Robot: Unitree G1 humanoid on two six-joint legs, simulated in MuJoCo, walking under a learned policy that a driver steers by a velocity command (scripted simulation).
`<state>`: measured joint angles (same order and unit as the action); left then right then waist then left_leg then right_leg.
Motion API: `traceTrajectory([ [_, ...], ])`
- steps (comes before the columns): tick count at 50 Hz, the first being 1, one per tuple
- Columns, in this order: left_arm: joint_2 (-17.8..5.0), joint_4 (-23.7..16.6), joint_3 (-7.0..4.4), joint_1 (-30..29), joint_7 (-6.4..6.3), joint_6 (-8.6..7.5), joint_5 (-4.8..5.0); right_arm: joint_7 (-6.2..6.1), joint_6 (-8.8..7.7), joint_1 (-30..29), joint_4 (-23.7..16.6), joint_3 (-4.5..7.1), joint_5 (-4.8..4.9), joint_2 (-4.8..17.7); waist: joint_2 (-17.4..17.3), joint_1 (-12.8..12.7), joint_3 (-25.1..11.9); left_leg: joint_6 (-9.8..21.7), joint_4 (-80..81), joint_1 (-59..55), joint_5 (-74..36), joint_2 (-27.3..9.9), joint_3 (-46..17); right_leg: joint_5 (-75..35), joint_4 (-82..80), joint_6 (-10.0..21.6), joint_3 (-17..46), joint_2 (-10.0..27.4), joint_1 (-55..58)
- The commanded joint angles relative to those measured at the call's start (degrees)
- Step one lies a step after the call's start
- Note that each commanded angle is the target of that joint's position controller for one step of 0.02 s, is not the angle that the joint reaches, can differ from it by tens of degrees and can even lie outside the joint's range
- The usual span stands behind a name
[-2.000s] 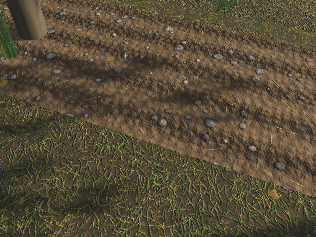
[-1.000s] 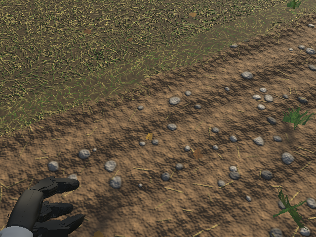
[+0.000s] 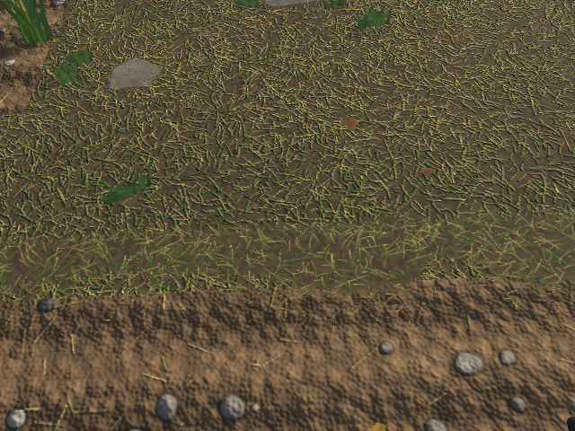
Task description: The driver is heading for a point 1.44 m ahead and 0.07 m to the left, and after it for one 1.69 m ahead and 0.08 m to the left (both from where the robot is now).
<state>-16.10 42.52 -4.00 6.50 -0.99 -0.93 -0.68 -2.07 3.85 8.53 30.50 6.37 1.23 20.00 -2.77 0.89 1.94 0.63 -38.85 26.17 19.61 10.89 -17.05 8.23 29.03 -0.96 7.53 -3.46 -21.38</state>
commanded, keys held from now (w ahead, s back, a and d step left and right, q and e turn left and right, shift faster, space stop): q+shift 0.20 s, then shift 0.48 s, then w+shift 0.32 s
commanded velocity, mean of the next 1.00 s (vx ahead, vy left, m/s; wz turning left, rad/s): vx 0.15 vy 0.00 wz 0.42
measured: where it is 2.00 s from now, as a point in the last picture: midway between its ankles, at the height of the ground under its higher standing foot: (162, 276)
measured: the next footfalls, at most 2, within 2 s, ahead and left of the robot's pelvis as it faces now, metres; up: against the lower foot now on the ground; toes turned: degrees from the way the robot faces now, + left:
left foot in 0.40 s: +0.01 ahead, +0.13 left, +0.00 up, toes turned +21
right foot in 0.78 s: +0.07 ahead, -0.08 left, +0.00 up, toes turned +22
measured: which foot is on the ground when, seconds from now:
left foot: up 0.00-0.38, down 0.40-0.78, up 0.80-1.00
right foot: down 0.00-0.42, up 0.44-0.76, down 0.78-1.00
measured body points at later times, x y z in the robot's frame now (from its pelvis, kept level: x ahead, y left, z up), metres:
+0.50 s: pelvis +0.01 +0.02 +0.01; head +0.04 +0.05 +0.45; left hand +0.01 +0.33 -0.11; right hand +0.28 -0.16 -0.07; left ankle -0.03 +0.12 -0.73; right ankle +0.04 -0.13 -0.68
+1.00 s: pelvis +0.08 +0.04 +0.02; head +0.09 +0.02 +0.47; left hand -0.06 +0.28 -0.10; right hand +0.34 -0.12 -0.09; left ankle +0.09 +0.22 -0.65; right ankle +0.03 -0.10 -0.73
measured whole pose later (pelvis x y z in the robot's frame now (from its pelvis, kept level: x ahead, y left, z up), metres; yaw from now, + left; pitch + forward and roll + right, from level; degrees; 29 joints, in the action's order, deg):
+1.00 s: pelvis +0.08 +0.04 +0.02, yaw +23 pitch +3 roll +1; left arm -14.1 49.3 -3.1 28.5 0.9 -3.9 -1.0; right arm 3.7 -0.5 10.3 39.0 3.7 -2.7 16.5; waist -2.3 -3.6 -3.3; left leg 0.3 -58.0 39.1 8.8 -3.9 0.4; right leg 17.1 16.4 1.2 -0.2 0.9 -2.4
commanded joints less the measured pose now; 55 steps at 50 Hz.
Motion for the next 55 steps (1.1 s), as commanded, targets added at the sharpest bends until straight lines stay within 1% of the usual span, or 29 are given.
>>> traceTrajectory([
  [1, -8.5, -6.4, -2.53, -3.3, -0.79, -0.67, -2.23, 1.29, -1.88, 4.5, -4.0, 2.08, -0.19, 9.0, 16.1, 2.6, -8.0, -3.0, -26.2, 12.7, 11.7, -6.4, 6.7, -3.6, -13.7, 15.9, 23.6, 25.8, 12.7],
  [2, -5.6, -7.3, -1.85, -5.8, -1.45, -0.29, -1.18, 1.36, -1.57, 5.1, -2.2, 2.45, 0.09, 9.8, 11.8, 2.3, -6.2, -3.8, -28.9, 12.1, 7.2, -7.8, 7.8, -0.8, -12.4, 13.0, 15.6, 20.9, 10.9],
  [4, -5.3, -7.7, -1.34, -6.1, -2.55, 0.48, 0.14, 1.22, -0.64, 6.2, -0.9, 1.60, -0.19, 6.7, 8.2, 1.5, -4.1, -5.1, -36.0, 13.8, 2.2, -8.8, 10.4, -3.4, -11.3, 10.8, 7.3, 16.6, 10.6],
  [5, -5.7, -7.5, -1.25, -4.9, -2.90, 0.71, -0.07, 1.42, -0.55, 5.2, -1.5, 1.04, 0.11, 5.5, 7.8, 0.9, -3.5, -5.5, -36.0, 14.3, 0.8, -9.9, 12.6, -6.2, -11.6, 11.1, 4.2, 15.9, 10.7],
  [8, -7.4, -6.3, -1.76, 0.3, -3.10, 1.27, -0.84, 1.42, -0.74, -0.2, -3.9, -0.07, 0.63, 3.5, 10.3, -2.9, -4.2, -6.9, -29.2, 17.1, -0.9, -13.2, 15.5, -10.2, -11.9, 12.9, 0.2, 17.1, 17.3],
  [12, -9.9, -5.6, -2.79, 1.8, -2.12, 1.49, -0.45, 1.90, -0.96, -2.0, -4.8, -0.95, -0.17, 1.7, 11.2, -4.0, -6.7, -6.8, -18.9, 10.5, 1.7, -15.2, 16.5, -13.6, -11.3, 14.2, -3.3, 19.6, 18.3],
  [17, -11.3, -4.8, -3.27, 1.0, -0.31, 1.10, 1.57, 2.30, -0.59, 0.1, -3.3, -0.84, -0.34, 1.8, 13.4, -2.4, -7.8, -3.5, -2.7, -2.0, 2.3, -12.2, 19.4, -17.8, -7.9, 13.2, -5.8, 21.0, 15.9],
  [19, -10.5, -4.1, -2.93, 0.2, -0.19, 0.99, 2.89, 2.62, -0.57, 4.1, -1.3, -0.59, -0.44, 1.3, 12.7, 0.3, -8.1, -0.3, 12.6, -10.8, -7.1, -10.5, 20.6, -17.5, -2.9, 10.3, -7.6, 19.8, 13.9],
  [20, -8.2, -2.5, -2.22, 3.5, -0.01, 0.69, 2.85, 2.39, -0.70, 5.6, -0.5, -0.15, -0.53, 2.9, 9.3, 0.3, -8.6, 1.4, 18.5, -18.9, -15.0, -10.5, 18.6, -12.8, 1.4, 6.5, -10.3, 17.7, 8.8],
  [21, -4.4, -3.3, -0.87, 4.8, 0.48, 0.36, 0.17, 1.64, -0.89, 6.8, -1.0, 0.84, -0.61, 7.4, -4.0, -1.0, -10.7, 4.7, 17.7, -29.9, -34.3, -22.0, 4.0, 7.4, 14.0, 0.8, -15.3, 12.8, -3.3],
  [22, -4.0, -5.7, -0.41, 2.7, 0.35, 0.15, -0.88, 1.52, -1.39, 4.6, -1.9, 1.20, -2.45, 11.2, -16.4, -0.6, -11.0, 16.7, 16.3, -28.8, -44.0, -34.6, -8.0, 29.3, 24.5, -2.9, -14.2, 6.8, -15.5],
  [23, -8.3, -5.5, -1.75, -1.0, -0.21, 0.44, -0.04, 1.80, -2.38, 6.0, -1.7, 0.37, -3.32, 7.3, -9.1, 3.6, -12.6, 19.3, 17.5, -25.3, -40.1, -33.3, -5.8, 29.6, 32.8, -3.5, -8.1, 7.7, -14.9],
  [24, -8.4, -5.1, -2.00, -1.1, -0.36, 0.90, 1.13, 1.87, -3.16, 3.9, -0.5, -0.42, -3.34, 5.8, -7.8, 1.8, -10.0, 16.5, 17.8, -22.5, -36.0, -29.5, -0.9, 26.3, 35.1, -3.0, -6.8, 7.9, -14.6],
  [25, -7.5, -3.7, -2.03, 0.8, -0.80, 1.42, 1.14, 1.72, -3.55, 0.6, -0.3, -0.47, -2.54, 5.3, -6.1, 0.2, -8.7, 13.5, 17.8, -20.9, -31.8, -26.1, 2.4, 22.4, 34.4, -3.0, -6.2, 8.2, -14.4],
  [26, -7.9, -3.1, -2.18, 1.7, -1.15, 1.93, 0.51, 1.57, -3.72, -1.8, -0.2, -0.96, -1.63, 4.1, -6.2, -0.7, -7.6, 12.3, 17.7, -19.0, -33.1, -25.1, 4.0, 18.9, 34.0, -3.5, -6.1, 8.1, -13.5],
  [29, -5.5, -2.0, -1.39, 4.7, -1.00, 2.12, 0.59, 1.19, -3.88, -4.2, 0.8, -2.02, -1.94, 1.5, -5.6, -2.8, -8.4, 11.5, 17.2, -15.1, -35.3, -22.1, 8.2, 13.3, 28.4, -4.1, -6.9, 7.0, -6.1],
  [31, -3.6, -2.5, -0.37, 3.1, -0.75, 2.00, 0.65, 1.18, -3.79, -3.7, 1.7, -2.06, -1.92, 1.3, -6.0, -1.4, -8.0, 11.5, 16.6, -15.1, -32.7, -21.9, 8.0, 13.2, 19.9, -3.7, -7.1, 7.0, -2.7],
  [34, -4.4, -3.1, -0.16, 2.5, -0.31, 1.97, 0.89, 1.40, -3.51, -1.8, 3.6, -2.03, -1.85, 2.0, -6.6, -0.2, -7.3, 12.8, 16.2, -14.8, -28.1, -23.4, 4.5, 13.7, 11.1, -2.8, -7.6, 6.3, 1.8],
  [35, -4.1, -2.4, 0.04, 4.6, 0.07, 1.75, 0.96, 1.45, -3.40, -0.6, 4.6, -2.21, -1.28, 1.7, -5.9, -0.7, -8.8, 12.2, 18.1, -13.9, -11.8, -22.6, 3.8, 11.0, 6.4, -1.9, -9.0, 5.5, 5.4],
  [37, -5.6, -0.7, -0.57, 8.0, 0.80, 0.98, 1.52, 1.75, -3.29, 1.9, 5.9, -1.13, 0.05, 5.6, -6.0, -1.2, -4.7, 10.6, 21.5, -5.7, 24.1, -21.6, -0.3, 12.8, 4.6, 1.4, -13.1, 2.2, 10.7],
  [38, -6.0, 0.0, -0.75, 10.5, 0.80, 0.35, 1.73, 1.88, -3.73, 0.4, 5.9, -1.60, -0.06, 4.4, -4.9, -3.2, -1.5, 9.4, 20.5, 0.6, 30.3, -21.0, -1.6, 17.6, 3.0, 4.0, -10.6, 3.5, 13.6],
  [39, -7.2, 1.5, -0.99, 16.5, 0.55, -0.64, 1.93, 1.99, -4.52, -3.6, 4.8, -2.51, -0.12, 1.3, 0.1, -6.4, 1.5, 6.9, 11.5, 9.1, 27.2, -18.4, 0.9, 24.1, -3.7, 7.7, -1.3, 9.6, 18.2],
  [40, -11.3, 3.5, -1.98, 22.8, 0.62, -1.89, 1.43, 2.25, -6.04, -7.0, 1.8, -3.09, 1.01, -2.2, 11.8, -7.7, 2.6, 2.0, -6.0, 21.5, 16.9, -10.5, 15.0, 42.5, -14.2, 13.8, 16.5, 19.2, 23.4],
  [41, -13.0, 3.2, -2.71, 22.7, 1.12, -3.22, 0.21, 2.23, -7.66, -12.0, -0.4, -2.74, 2.43, -0.7, 16.3, -9.3, 6.3, 1.9, -18.5, 30.0, 13.0, -10.4, 14.5, 50.6, -24.1, 19.6, 36.0, 28.4, 22.7],
  [42, -10.5, 1.9, -1.88, 18.4, 0.65, -4.17, -0.18, 2.26, -8.66, -10.9, -0.3, -2.02, 2.67, 1.0, 12.6, -6.6, 7.7, 2.4, -24.1, 33.2, 6.5, -13.8, 10.8, 46.4, -23.3, 18.4, 34.3, 28.3, 21.9],
  [45, -6.9, 0.4, -0.66, 14.9, 0.62, -4.76, 1.32, 2.85, -9.25, -5.9, 2.2, -1.60, -0.48, 0.5, 9.0, -3.4, 3.2, 1.6, -24.8, 30.7, -5.8, -16.1, 12.5, 32.4, -21.9, 12.9, 18.3, 21.2, 21.7],
  [46, -7.4, 1.8, -0.93, 15.7, 1.43, -4.08, -0.84, 5.00, -6.67, -6.1, 3.0, -2.00, -7.31, 0.5, 7.8, -3.4, 2.6, 0.5, -23.9, 23.6, -9.4, -14.9, 16.7, 28.9, -24.8, 11.2, 10.9, 16.1, 15.9],
  [50, -5.7, 2.9, -0.90, 18.5, 2.25, -4.11, -0.29, 6.95, -4.33, -7.3, 2.9, -2.56, -3.67, -1.4, 10.4, -3.8, 3.7, -1.5, -14.4, 17.9, -14.9, -14.9, 19.7, 16.7, -27.2, 10.5, 1.8, 13.6, 14.1],
  [55, -8.2, 4.9, -1.40, 21.6, 1.60, -4.37, -0.35, 6.78, -4.66, -13.0, 1.7, -2.91, -3.36, -0.7, 10.3, -5.9, 5.5, 1.0, 1.1, 11.4, -13.7, -14.8, 21.9, 8.4, -28.6, 10.2, -1.7, 17.5, 20.4],
])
